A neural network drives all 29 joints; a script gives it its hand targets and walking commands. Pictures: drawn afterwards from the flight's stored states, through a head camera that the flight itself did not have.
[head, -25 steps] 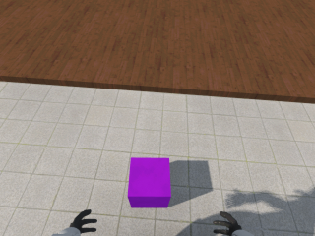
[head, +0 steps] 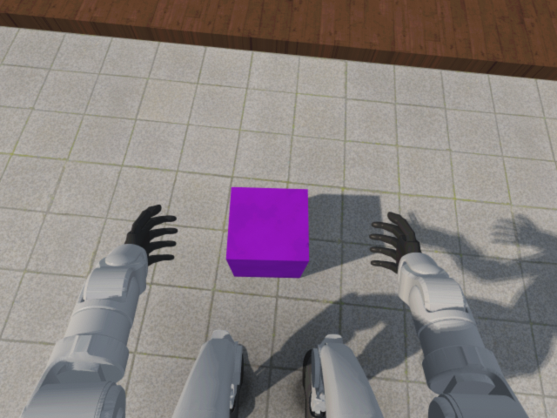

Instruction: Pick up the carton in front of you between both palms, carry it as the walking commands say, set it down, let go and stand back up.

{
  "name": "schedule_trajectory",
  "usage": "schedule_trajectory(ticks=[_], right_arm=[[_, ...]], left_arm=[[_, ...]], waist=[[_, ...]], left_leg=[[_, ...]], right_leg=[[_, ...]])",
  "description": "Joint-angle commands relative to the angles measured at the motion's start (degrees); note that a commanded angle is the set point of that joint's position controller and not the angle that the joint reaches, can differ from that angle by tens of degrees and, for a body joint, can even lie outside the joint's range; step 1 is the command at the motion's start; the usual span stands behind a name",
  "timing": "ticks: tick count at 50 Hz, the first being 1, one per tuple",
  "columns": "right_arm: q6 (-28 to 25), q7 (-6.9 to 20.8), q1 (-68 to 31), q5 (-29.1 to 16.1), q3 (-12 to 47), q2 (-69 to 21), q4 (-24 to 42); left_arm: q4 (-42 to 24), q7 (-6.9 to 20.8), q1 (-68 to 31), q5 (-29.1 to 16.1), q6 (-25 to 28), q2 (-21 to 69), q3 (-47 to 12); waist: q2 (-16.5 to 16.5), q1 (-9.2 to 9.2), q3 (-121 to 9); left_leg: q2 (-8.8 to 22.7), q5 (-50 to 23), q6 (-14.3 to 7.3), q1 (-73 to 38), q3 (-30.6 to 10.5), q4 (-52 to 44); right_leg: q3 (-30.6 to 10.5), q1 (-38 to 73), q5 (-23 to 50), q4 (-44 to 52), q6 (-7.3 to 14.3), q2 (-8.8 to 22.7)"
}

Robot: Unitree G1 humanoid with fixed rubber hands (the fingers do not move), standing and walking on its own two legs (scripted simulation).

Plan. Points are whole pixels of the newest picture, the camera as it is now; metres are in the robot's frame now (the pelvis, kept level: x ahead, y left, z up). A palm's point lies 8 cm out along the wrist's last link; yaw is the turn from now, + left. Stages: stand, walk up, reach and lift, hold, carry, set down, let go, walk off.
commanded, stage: reach and lift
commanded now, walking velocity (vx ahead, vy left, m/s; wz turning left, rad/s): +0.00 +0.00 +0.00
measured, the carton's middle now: (268, 236) +0.52 +0.03 -0.55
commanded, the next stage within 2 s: none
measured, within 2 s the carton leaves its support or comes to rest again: neither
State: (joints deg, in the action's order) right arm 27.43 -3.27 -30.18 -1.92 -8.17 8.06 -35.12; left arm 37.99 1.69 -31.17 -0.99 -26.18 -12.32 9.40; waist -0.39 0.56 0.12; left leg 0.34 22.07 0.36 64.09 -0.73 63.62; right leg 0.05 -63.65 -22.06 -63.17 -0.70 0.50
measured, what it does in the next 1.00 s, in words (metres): lowers itself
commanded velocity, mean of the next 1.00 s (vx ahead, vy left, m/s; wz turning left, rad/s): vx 0.00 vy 0.00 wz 0.00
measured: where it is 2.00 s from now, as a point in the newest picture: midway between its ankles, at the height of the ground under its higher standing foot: (272, 402)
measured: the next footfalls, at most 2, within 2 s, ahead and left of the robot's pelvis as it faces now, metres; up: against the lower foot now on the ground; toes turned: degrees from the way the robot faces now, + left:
none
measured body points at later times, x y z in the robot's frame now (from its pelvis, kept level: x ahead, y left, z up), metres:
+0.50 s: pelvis +0.00 +0.01 -0.03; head +0.32 +0.01 +0.29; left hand +0.54 +0.22 -0.13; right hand +0.55 -0.17 -0.13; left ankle +0.07 +0.12 -0.64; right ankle +0.07 -0.13 -0.64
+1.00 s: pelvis -0.02 +0.00 -0.20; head +0.34 +0.01 +0.07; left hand +0.52 +0.22 -0.36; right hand +0.53 -0.17 -0.36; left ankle +0.07 +0.13 -0.64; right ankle +0.07 -0.13 -0.64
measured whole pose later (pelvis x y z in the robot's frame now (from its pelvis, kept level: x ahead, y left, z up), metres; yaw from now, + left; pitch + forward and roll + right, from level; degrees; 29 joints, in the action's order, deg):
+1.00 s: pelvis -0.02 +0.00 -0.20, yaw +0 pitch +51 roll -1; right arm 6.8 -7.8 -72.6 -4.9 -12.6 15.6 -53.0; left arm 56.1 -2.7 -73.1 -5.1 -5.4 -20.2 14.1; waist -0.7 1.0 1.9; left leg -2.8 30.4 2.0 122.7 -3.4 102.2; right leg -2.5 -121.9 -29.9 -101.9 -2.7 -2.8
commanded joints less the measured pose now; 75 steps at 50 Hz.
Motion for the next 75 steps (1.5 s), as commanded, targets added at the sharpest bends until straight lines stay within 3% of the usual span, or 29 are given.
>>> schedule_trajectory(ticks=[1,10,17,23,29,37,46,47,48,49,51,60,66,69,75], right_arm=[[-1.9,-1.1,-16.8,0.9,-3.1,4.4,1.5],[-9.6,-4.0,-39.9,0.1,-5.9,8.7,-7.5],[-15.7,-3.6,-51.9,0.0,-7.2,11.7,-12.5],[-18.8,-2.1,-52.7,2.1,-9.3,11.7,-12.3],[-21.9,-0.1,-48.1,6.5,-13.3,8.2,-12.3],[-23.2,-0.6,-45.9,8.3,-14.6,6.0,-12.7],[-22.2,-4.4,-54.6,-1.8,-5.2,12.5,-10.4],[-21.9,-4.7,-55.7,-2.8,-4.3,13.0,-10.6],[-21.8,-5.1,-57.8,-3.5,-4.1,14.6,-10.4],[-21.3,-5.1,-58.1,-4.7,-3.1,13.4,-12.1],[-21.0,-5.0,-60.0,-5.8,-2.3,14.5,-12.9],[-21.1,-4.9,-70.8,-8.4,-0.3,18.3,-20.9],[-23.2,-3.9,-74.3,-9.0,0.7,19.7,-25.5],[-24.3,-4.0,-75.3,-9.2,1.6,19.9,-25.0],[-25.8,-4.1,-70.9,-10.6,3.0,18.5,-23.1]], left_arm=[[-1.3,-0.8,-17.2,0.9,1.8,-5.9,3.2],[8.1,-3.1,-40.8,-0.2,9.3,-10.1,5.5],[13.3,-3.3,-52.6,-1.0,15.3,-12.8,6.7],[12.4,-2.3,-53.5,1.7,18.5,-12.2,9.4],[12.1,-0.9,-48.5,6.2,21.5,-8.2,14.3],[12.5,-1.0,-45.3,7.9,22.8,-6.9,16.1],[10.8,-4.0,-54.2,-2.5,22.3,-14.7,6.8],[11.0,-4.3,-55.4,-3.6,22.0,-15.3,5.7],[10.3,-4.9,-54.4,-5.5,21.9,-15.2,4.5],[12.7,-5.0,-58.0,-6.1,21.6,-16.4,2.7],[13.4,-5.2,-60.9,-6.8,21.1,-16.8,2.2],[21.3,-6.2,-70.5,-9.3,20.8,-19.9,-0.6],[24.4,-5.9,-74.5,-9.8,22.6,-19.9,-1.8],[24.0,-6.0,-75.4,-10.8,23.7,-20.7,-2.4],[23.9,-6.7,-70.7,-11.7,25.0,-18.6,-4.0]], waist=[[1.5,0.5,-29.5],[1.0,0.66,-44.6],[0.8,0.77,-54.2],[1.2,0.99,-64.8],[1.0,1.16,-59.7],[-0.2,1.57,-56.8],[-0.3,1.7,-69.8],[-0.1,1.68,-70.0],[-0.8,2.2,-71.5],[-1.4,0.79,-68.3],[1.3,1.29,-65.7],[0.5,1.7,-56.2],[0.5,1.79,-49.1],[-1.3,1.32,-49.4],[0.0,1.56,-54.3]], left_leg=[[-2.5,-2.8,0.4,-12.6,2.2,-8.4],[-3.5,-6.5,1.4,-10.3,3.0,-5.7],[-3.8,-13.8,1.8,-8.6,2.4,-4.6],[-4.1,-29.6,1.9,-13.9,1.8,-3.9],[-3.3,-38.4,1.8,-6.4,0.2,-1.2],[-3.8,-30.7,2.8,11.9,1.0,11.3],[-4.2,-23.5,3.3,19.3,3.3,30.6],[-4.1,-21.9,3.4,19.9,3.5,32.1],[-4.2,-15.7,3.6,27.5,4.4,32.0],[-3.7,-13.7,3.2,25.8,4.0,33.5],[-3.2,-15.1,3.1,21.9,3.4,37.0],[-1.5,-4.3,2.6,28.9,3.7,45.3],[-1.1,-5.4,2.6,31.8,2.5,49.9],[-1.3,-9.3,2.1,30.8,1.8,51.9],[-2.0,-18.6,2.1,24.8,1.7,54.8]], right_leg=[[1.8,12.4,1.3,7.4,-0.9,-2.8],[2.3,7.9,3.6,4.5,-1.8,-3.8],[2.2,5.0,9.9,3.5,-1.8,-4.4],[1.5,6.0,23.7,3.4,-1.4,-5.0],[0.8,-3.2,31.1,1.2,-1.8,-4.7],[1.1,-16.4,25.8,-12.0,-3.1,-4.9],[2.7,-17.6,21.4,-31.6,-3.4,-5.4],[2.9,-18.2,19.9,-33.1,-3.4,-5.3],[2.9,-11.3,21.2,-36.0,-3.0,-4.6],[3.4,-16.8,15.8,-36.0,-3.4,-4.8],[3.6,-24.0,11.9,-37.8,-3.1,-4.6],[3.5,-28.2,2.1,-46.6,-2.6,-3.2],[2.7,-32.2,2.8,-51.8,-2.3,-2.6],[2.8,-32.0,6.9,-54.1,-2.7,-2.8],[3.3,-31.8,14.2,-56.5,-2.8,-3.5]])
